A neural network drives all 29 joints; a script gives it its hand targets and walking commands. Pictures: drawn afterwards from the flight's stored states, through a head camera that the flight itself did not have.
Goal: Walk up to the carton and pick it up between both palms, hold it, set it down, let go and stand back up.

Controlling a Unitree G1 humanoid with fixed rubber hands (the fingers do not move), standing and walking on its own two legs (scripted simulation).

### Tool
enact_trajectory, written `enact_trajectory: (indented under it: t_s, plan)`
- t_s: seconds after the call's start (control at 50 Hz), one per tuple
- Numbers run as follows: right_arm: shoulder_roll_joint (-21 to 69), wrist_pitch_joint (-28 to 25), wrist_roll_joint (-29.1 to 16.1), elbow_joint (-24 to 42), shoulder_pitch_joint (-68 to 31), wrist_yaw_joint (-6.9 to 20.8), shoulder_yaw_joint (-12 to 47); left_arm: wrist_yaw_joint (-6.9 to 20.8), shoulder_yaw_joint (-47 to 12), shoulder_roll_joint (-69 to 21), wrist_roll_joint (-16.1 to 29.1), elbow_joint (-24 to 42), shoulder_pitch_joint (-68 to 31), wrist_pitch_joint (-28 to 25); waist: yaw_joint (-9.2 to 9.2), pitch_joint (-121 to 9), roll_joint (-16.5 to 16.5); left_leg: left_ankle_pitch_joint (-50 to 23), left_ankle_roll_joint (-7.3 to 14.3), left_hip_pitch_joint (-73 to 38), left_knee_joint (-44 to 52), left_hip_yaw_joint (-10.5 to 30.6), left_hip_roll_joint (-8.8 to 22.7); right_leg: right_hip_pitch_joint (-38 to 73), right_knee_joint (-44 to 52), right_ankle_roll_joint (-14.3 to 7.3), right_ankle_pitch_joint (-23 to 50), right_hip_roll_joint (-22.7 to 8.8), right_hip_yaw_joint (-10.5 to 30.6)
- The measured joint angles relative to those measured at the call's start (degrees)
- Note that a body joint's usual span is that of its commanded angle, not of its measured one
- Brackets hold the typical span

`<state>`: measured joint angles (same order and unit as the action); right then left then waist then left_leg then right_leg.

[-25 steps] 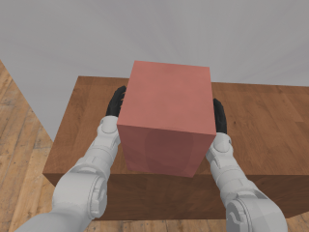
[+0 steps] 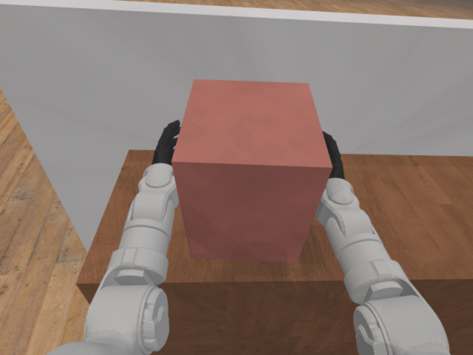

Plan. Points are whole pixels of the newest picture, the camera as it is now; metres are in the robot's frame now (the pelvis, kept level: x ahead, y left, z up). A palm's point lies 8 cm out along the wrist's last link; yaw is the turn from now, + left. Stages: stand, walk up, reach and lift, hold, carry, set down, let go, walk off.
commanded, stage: reach and lift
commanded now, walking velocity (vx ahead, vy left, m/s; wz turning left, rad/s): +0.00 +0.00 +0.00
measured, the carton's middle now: (247, 174) +0.39 -0.01 +0.14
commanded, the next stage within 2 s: hold in 1.76 s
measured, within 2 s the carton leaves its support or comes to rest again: neither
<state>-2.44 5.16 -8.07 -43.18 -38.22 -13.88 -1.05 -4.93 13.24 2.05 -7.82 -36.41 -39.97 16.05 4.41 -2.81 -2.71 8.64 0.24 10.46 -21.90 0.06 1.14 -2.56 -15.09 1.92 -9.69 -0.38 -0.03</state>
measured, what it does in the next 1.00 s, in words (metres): stands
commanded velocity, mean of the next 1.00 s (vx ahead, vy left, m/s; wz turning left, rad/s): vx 0.00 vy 0.00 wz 0.00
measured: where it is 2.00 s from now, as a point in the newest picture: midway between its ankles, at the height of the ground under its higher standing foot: outside the picture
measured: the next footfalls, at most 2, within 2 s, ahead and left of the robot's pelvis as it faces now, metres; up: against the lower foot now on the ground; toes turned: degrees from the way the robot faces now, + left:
none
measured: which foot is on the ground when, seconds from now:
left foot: down 0.00-1.00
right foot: down 0.00-1.00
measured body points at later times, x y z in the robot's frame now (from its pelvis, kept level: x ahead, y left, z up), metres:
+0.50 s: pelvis -0.01 +0.00 +0.00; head -0.06 +0.03 +0.45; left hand +0.38 +0.15 +0.18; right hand +0.37 -0.14 +0.18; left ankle +0.04 +0.11 -0.75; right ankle -0.01 -0.14 -0.75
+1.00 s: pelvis +0.00 -0.02 +0.00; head -0.04 +0.01 +0.45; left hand +0.38 +0.14 +0.19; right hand +0.39 -0.15 +0.19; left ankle +0.04 +0.11 -0.75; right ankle -0.01 -0.14 -0.75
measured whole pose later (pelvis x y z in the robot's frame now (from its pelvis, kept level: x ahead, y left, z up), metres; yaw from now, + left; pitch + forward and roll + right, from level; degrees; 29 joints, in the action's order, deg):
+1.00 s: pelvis +0.00 -0.02 +0.00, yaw +1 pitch -5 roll -1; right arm -6.2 24.5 -18.0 -30.7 -42.1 -15.6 4.8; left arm -4.0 15.5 -0.2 -11.0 -11.3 -35.7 40.4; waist 5.5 -2.0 -2.2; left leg 9.1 -0.9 8.4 -22.3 1.3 1.7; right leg -1.1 -17.4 1.0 -11.5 0.3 -1.1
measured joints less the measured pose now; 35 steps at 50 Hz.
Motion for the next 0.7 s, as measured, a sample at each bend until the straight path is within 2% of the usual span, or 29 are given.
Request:
enact_trajectory:
  t_s: [0.14, 0.28, 0.5, 0.7]
  plan:
    - [0.5, 2.2, -0.3, 1.1, 0.0, 0.7, -0.7, 1.1, 1.5, -1.1, -2.6, 4.9, 0.8, 4.9, -0.40, 2.3, -0.7, -0.6, 0.2, -2.1, 0.7, -0.3, -0.2, 1.6, -0.2, 0.1, 0.2, -0.2, 0.3]
    - [0.2, 5.0, -2.3, 5.4, 1.8, 0.9, 0.2, 0.3, -0.3, -1.4, -2.3, 12.1, 3.6, 9.9, -0.34, 2.1, -0.8, -0.8, 0.1, -1.3, 0.0, 0.2, -0.3, 0.8, -1.2, 0.1, 0.0, -0.3, -0.2]
    - [-1.4, 11.2, -4.4, 5.4, -2.7, 1.8, 0.3, -1.4, -0.5, -1.2, -2.6, 15.6, 1.1, 17.7, -0.50, 0.7, -0.6, -1.2, -0.1, -0.7, 0.2, 0.3, -0.4, -0.6, -3.0, -0.2, -0.7, -0.3, -0.3]
    - [-3.3, 15.6, -6.7, 5.6, -6.7, 1.1, 2.6, -0.7, 1.6, -1.6, -3.6, 17.5, -0.4, 21.3, 0.25, 0.2, 0.0, -0.7, -0.5, -1.5, 0.6, 0.5, 0.2, 0.4, -2.3, -0.6, -0.9, 0.2, -0.4]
